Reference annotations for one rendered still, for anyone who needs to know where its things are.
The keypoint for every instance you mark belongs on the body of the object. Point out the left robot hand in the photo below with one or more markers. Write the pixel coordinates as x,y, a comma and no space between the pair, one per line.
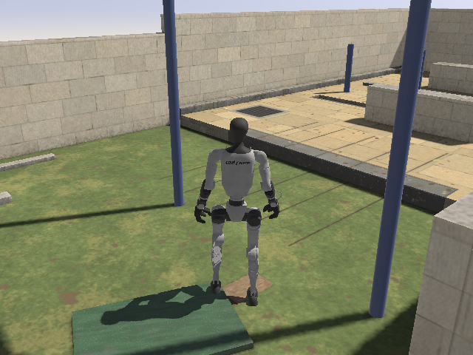
199,212

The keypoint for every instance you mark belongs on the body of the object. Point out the left robot shin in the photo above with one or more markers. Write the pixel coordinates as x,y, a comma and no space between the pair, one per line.
216,258

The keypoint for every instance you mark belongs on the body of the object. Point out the right robot upper arm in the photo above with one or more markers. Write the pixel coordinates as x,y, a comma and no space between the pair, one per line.
264,170

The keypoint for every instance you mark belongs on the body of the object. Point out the humanoid robot head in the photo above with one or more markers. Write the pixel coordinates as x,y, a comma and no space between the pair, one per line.
239,129

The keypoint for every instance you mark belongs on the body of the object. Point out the left robot upper arm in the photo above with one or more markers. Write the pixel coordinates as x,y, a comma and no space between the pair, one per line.
211,168

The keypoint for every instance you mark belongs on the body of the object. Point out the right robot forearm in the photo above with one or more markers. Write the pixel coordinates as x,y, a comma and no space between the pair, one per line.
271,196

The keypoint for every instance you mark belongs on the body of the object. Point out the right robot hand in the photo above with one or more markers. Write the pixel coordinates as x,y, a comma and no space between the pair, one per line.
274,209

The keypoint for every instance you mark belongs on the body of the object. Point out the left robot forearm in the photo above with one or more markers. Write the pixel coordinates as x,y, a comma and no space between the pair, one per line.
203,198

